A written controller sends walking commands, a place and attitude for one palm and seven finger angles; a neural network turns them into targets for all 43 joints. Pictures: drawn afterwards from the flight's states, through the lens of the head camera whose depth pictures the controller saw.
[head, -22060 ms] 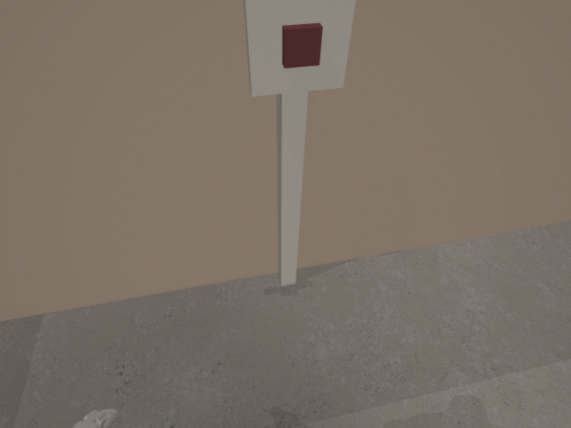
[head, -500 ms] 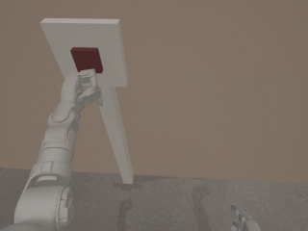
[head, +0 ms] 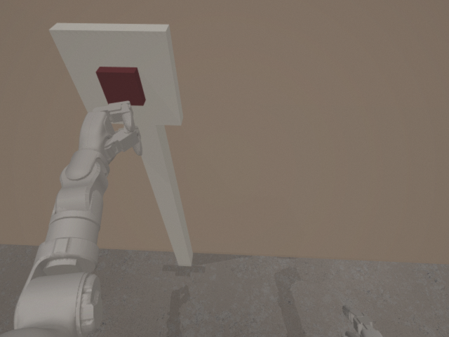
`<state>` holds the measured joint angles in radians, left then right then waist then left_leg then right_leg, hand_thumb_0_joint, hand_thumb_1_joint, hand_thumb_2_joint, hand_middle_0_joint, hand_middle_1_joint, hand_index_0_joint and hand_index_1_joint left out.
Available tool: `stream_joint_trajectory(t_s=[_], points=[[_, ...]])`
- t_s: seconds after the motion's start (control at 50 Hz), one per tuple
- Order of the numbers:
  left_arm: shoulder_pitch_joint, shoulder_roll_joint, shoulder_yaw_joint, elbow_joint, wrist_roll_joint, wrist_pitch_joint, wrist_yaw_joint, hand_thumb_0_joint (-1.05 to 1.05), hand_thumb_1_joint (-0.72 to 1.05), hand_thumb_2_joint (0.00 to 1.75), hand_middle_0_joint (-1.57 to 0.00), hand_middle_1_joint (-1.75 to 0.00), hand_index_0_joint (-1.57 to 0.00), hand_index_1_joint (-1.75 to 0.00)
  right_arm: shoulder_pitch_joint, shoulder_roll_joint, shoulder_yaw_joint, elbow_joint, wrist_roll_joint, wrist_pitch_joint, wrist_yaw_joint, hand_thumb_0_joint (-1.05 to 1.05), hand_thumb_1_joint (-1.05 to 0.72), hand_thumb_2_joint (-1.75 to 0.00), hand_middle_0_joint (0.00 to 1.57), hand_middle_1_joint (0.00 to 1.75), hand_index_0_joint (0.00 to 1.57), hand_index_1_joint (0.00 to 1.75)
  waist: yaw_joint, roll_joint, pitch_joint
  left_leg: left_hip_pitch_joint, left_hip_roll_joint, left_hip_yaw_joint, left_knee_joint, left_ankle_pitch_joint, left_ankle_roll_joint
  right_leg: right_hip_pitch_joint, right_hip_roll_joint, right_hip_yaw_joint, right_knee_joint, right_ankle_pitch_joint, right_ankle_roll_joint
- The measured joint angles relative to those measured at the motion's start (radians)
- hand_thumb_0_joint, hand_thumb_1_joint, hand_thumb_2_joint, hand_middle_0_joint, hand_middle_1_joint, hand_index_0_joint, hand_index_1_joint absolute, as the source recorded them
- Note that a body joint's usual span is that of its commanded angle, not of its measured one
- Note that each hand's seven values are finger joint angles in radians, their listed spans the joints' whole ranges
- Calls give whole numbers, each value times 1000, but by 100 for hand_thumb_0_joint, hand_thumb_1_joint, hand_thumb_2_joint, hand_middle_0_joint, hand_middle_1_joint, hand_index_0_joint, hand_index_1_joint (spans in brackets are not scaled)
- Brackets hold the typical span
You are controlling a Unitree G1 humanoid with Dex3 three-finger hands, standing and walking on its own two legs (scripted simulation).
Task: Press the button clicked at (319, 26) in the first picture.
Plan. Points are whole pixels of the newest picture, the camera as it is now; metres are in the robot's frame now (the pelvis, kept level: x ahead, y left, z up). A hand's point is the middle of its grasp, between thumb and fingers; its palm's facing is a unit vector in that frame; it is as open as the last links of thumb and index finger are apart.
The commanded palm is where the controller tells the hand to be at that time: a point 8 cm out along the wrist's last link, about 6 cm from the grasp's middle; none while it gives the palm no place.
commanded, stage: aim a knuckle at the button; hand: left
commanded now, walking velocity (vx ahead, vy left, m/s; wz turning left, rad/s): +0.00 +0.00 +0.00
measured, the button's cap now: (122, 85) +0.52 +0.21 +0.20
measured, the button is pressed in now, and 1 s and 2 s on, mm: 0 0 13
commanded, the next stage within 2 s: press the button with the knuckle in 0.54 s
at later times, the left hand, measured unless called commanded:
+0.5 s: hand (125, 135) +0.41 +0.18 +0.16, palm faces +0.00 -1.00 +0.01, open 3.1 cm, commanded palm +0.39 +0.23 +0.16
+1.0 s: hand (135, 127) +0.44 +0.17 +0.16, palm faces -0.01 -1.00 +0.01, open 3.1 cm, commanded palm +0.42 +0.23 +0.16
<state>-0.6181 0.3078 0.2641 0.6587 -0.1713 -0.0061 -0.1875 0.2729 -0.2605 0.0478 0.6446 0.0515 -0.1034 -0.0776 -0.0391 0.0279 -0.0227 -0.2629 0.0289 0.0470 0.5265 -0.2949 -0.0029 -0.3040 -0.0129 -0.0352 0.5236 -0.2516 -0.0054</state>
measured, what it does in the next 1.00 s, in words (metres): stands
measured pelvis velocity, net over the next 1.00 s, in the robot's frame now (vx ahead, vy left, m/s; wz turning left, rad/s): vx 0.00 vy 0.01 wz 0.01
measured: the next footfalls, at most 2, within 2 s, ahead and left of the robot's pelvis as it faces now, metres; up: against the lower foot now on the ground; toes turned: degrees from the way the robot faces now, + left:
none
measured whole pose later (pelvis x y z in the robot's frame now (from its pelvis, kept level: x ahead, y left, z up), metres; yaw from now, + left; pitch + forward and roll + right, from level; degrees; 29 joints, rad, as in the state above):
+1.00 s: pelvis +0.00 +0.01 +0.00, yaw +1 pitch +4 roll +0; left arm -0.76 0.34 0.26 0.82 -0.16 -0.01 -0.19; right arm 0.29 -0.26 0.05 0.66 0.05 -0.10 -0.07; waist -0.05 0.02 -0.03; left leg -0.32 0.02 0.04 0.57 -0.31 0.01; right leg -0.35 -0.02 -0.04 0.54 -0.26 0.00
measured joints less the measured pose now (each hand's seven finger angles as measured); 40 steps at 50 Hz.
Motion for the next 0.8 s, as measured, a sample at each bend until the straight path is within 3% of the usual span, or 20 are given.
stream_joint_trajectory(t_s=[0.12,0.3,0.52,0.8], points=[[33,25,31,-8,-14,-5,-29,2,90,90,-130,-150,-130,-150,23,1,2,-5,5,11,4,1,-90,-90,20,30,20,30,2,2,-16,14,5,7,-6,-6,-2,10,6,7,-5,-3,-1],[76,7,-6,-67,-30,27,-45,2,90,90,-130,-150,-130,-150,20,-10,-7,0,11,12,-3,1,-90,-90,20,30,20,30,21,7,-5,12,0,-8,6,-8,1,21,0,-7,-6,-5,2],[-3,24,6,7,-17,17,-31,2,90,90,-130,-150,-130,-150,-13,3,9,-6,5,5,-5,1,-90,-90,20,30,20,30,6,-5,-8,-6,-2,-6,11,-5,4,2,-2,-5,0,-1,4],[13,16,-5,-9,-15,-2,-32,2,90,90,-130,-150,-130,-150,24,-2,1,6,3,11,-1,1,-90,-90,20,30,20,30,9,-3,-5,-13,-4,-8,27,-16,8,1,-5,-6,6,-7,9]])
